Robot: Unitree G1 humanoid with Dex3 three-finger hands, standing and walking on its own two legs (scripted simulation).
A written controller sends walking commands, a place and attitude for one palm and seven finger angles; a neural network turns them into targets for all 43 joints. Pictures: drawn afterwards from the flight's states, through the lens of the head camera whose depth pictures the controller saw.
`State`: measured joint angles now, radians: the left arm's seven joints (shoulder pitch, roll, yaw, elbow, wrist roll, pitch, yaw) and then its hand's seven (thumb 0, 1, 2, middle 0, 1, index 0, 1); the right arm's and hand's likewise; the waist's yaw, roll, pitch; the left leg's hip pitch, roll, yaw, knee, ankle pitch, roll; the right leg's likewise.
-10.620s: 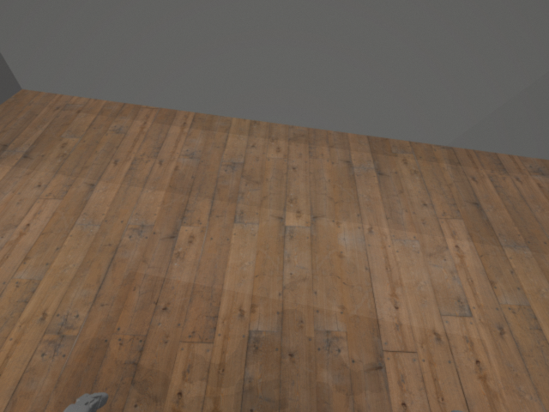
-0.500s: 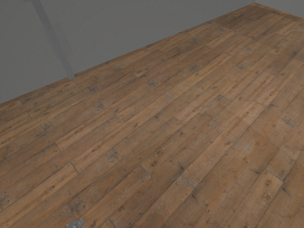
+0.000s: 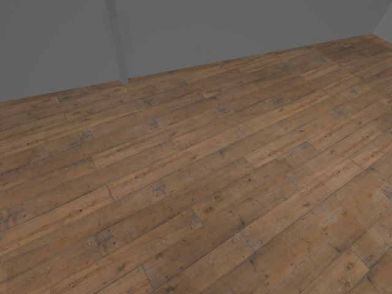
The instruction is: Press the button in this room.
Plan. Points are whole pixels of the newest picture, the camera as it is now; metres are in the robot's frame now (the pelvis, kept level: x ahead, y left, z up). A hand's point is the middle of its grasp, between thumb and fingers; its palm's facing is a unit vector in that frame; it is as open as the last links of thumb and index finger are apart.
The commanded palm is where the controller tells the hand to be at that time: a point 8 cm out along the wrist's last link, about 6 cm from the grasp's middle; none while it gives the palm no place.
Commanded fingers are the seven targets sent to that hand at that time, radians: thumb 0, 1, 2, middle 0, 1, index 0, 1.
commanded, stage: turn or walk to find it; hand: left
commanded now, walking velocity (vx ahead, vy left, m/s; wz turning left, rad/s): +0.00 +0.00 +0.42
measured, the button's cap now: out of the picture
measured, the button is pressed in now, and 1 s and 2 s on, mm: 0 0 0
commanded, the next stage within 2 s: none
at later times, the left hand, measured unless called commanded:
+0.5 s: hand out of the picture -0.02 +0.19 -0.16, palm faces +0.22 -0.94 -0.24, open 7.4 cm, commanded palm none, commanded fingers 0.00 0.90 0.90 -0.20 -0.30 -0.20 -0.30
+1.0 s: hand out of the picture -0.05 +0.24 -0.15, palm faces +0.38 -0.89 -0.25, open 7.4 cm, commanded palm none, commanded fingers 0.00 0.90 0.90 -0.20 -0.30 -0.20 -0.30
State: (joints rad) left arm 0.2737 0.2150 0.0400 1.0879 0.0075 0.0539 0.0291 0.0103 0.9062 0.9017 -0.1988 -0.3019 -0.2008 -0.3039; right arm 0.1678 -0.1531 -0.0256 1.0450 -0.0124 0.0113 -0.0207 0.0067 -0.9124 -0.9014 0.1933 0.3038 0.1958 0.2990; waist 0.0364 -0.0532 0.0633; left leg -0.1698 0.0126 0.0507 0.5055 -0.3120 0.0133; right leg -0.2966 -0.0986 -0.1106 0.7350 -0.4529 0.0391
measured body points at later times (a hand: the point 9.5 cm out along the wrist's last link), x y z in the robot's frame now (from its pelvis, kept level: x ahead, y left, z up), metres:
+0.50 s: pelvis -0.04 -0.01 +0.00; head -0.02 -0.01 +0.45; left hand -0.03 +0.24 -0.14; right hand +0.05 -0.25 -0.15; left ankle -0.07 +0.12 -0.68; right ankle -0.02 -0.13 -0.74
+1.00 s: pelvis -0.08 +0.01 +0.00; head -0.05 +0.02 +0.45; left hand -0.07 +0.29 -0.14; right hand +0.06 -0.20 -0.15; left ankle -0.07 +0.12 -0.74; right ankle -0.04 -0.12 -0.70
